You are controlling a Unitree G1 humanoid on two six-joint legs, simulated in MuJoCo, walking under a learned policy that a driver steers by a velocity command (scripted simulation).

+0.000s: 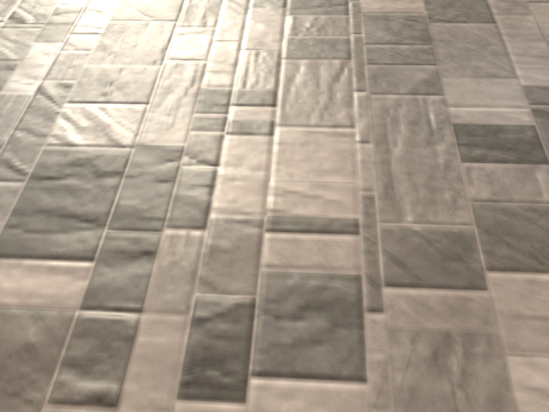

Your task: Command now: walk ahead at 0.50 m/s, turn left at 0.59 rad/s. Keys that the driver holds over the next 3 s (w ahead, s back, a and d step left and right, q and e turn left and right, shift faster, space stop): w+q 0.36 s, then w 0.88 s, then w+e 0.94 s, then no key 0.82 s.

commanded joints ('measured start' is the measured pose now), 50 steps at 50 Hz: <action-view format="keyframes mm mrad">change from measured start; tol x32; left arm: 1 -33 149 36 -39 1 -18 4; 50 -28 125 4 -46 -4 -10 -27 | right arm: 1 -36 -27 -4 -88 -3 -9 4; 50 63 -53 2 34 -13 -55 -3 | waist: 1 -11 -142 2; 12 20 -149 38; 17 -134 167 -424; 50 -39 -152 -48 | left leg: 1 -138 57 -35 -74 92 -17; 14 300 -106 182 -586 135 133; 17 1046 290 -779 -809 -19 432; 25 429 120 -207 -932 444 293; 41 574 85 -102 -563 695 145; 43 9 -151 -35 50 -242 35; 50 -7 58 -14 -41 15 16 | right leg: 1 93 -286 190 -207 199 -172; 10 226 -303 -22 -176 311 -109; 14 237 -279 -125 196 854 -54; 17 -550 2 116 1004 -399 49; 18 -640 -52 164 1023 -311 35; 38 -402 -77 98 139 182 6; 41 -11 -46 56 109 183 -70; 43 576 -409 731 17 -15 -289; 50 67 -247 352 -188 133 -211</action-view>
